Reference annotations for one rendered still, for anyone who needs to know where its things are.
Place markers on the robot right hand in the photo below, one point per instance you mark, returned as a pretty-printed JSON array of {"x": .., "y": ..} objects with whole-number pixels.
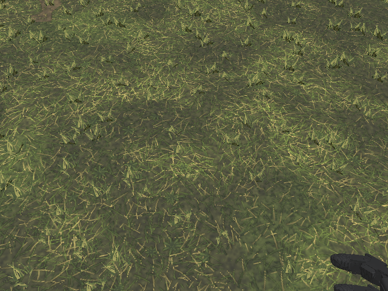
[{"x": 369, "y": 267}]

